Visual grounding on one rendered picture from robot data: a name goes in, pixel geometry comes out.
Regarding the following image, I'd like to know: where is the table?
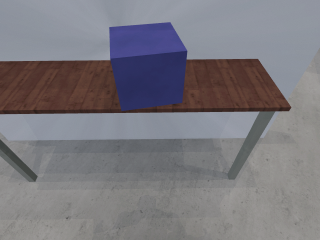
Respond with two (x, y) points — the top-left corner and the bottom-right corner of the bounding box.
(0, 59), (291, 182)

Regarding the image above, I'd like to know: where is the carton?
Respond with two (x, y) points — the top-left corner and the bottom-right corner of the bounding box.
(109, 22), (188, 111)

